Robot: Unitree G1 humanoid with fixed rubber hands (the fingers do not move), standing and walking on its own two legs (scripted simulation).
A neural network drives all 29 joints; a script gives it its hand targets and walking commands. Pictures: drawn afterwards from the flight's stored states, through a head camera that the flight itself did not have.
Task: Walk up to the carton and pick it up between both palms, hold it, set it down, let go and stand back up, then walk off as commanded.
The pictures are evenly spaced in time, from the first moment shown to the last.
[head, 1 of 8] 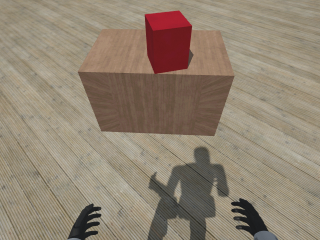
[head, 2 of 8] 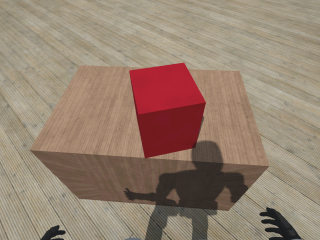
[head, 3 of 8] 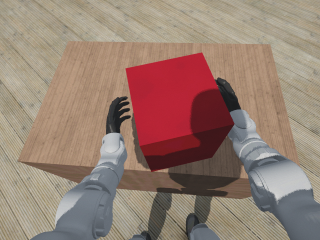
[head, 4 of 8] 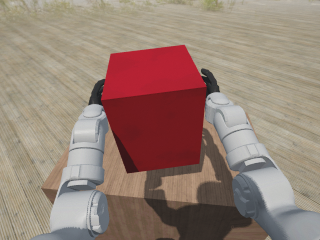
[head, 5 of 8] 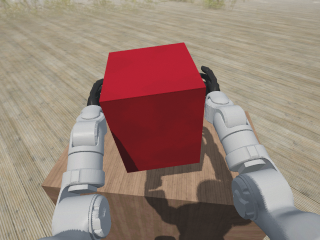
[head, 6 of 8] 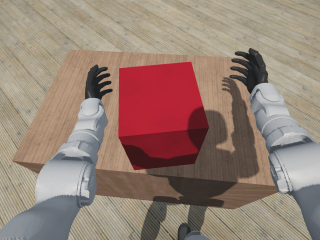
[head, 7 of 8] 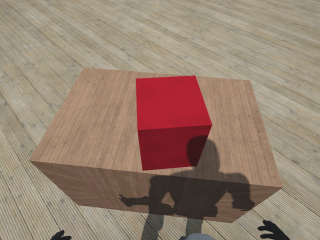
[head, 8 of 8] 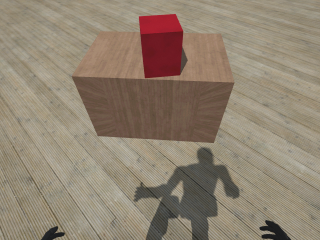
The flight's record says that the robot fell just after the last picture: no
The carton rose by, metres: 0.25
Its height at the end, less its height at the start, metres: +0.00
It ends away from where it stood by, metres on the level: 0.02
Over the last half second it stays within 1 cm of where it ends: yes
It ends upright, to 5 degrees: yes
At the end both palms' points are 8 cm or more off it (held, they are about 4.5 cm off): yes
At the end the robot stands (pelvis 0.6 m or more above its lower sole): yes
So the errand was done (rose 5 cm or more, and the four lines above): yes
